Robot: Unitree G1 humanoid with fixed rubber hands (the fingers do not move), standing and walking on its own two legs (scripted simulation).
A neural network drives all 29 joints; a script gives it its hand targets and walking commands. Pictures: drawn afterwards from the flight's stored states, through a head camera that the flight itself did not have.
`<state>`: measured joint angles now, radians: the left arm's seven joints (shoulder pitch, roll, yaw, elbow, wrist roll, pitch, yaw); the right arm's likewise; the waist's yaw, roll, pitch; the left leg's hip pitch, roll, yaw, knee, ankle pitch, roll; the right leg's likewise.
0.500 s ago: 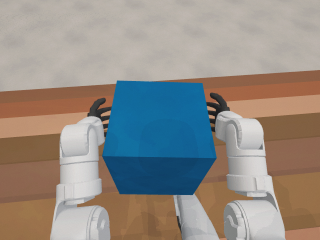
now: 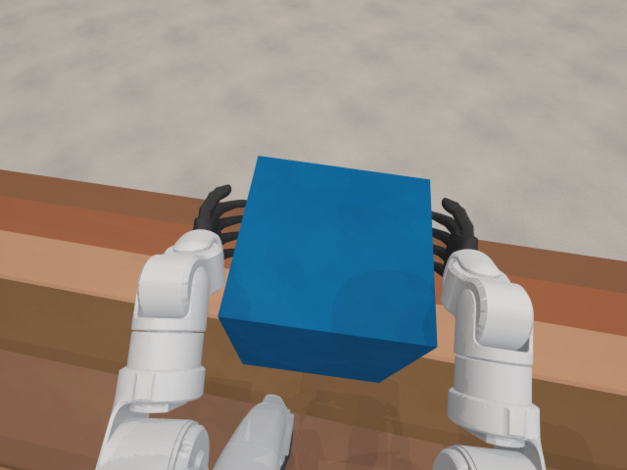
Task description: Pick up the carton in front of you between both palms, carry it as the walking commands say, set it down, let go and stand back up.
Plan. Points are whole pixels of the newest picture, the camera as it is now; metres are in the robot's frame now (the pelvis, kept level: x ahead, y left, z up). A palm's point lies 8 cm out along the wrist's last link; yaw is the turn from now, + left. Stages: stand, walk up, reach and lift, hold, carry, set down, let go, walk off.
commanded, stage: carry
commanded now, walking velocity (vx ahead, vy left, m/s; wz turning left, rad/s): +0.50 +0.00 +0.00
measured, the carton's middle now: (325, 282) +0.34 +0.04 +0.02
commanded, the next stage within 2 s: none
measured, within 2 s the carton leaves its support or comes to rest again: neither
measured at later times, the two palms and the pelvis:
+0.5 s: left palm (299, 160) +0.68 +0.14 -0.07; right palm (446, 171) +0.67 -0.16 -0.05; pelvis +0.33 +0.01 -0.15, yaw +1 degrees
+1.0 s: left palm (316, 110) +1.02 +0.15 -0.19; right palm (420, 120) +1.03 -0.15 -0.19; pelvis +0.68 -0.01 -0.30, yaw -1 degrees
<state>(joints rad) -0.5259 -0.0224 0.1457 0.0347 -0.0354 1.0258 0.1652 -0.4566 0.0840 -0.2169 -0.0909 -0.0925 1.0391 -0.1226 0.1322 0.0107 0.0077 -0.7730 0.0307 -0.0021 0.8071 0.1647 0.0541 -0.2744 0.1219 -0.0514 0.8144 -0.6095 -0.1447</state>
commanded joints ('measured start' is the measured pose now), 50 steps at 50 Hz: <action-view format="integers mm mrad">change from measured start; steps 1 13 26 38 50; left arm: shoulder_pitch -615 -728 -764 -898 -676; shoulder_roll -961 -877 -1047 -1126 -1062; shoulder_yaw -696 -384 -608 -693 -639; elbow -88 91 -108 -83 -11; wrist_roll -401 -186 -276 -466 -397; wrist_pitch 22 103 54 56 32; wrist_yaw -297 -215 -212 -288 -286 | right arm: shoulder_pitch -568 -975 -764 -749 -709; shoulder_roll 811 1036 1078 920 922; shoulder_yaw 697 689 679 580 676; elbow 38 202 117 128 82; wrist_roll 301 607 537 354 378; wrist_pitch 12 80 18 50 50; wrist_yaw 168 248 241 201 194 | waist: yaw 2 -166 -273 -80 -95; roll -73 -49 105 19 -194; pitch -363 -375 -365 -392 -393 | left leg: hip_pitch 213 623 635 -35 524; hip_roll -77 260 -15 3 -63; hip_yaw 113 -600 -134 -72 139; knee -273 -275 80 411 -185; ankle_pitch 258 -271 -139 -572 344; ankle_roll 6 270 119 -46 27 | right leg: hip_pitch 161 -540 -273 120 -2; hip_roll -137 -135 -69 -383 -184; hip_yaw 152 187 -40 549 119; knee -31 515 -292 -247 188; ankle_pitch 851 189 947 573 595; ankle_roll -2 125 102 -191 8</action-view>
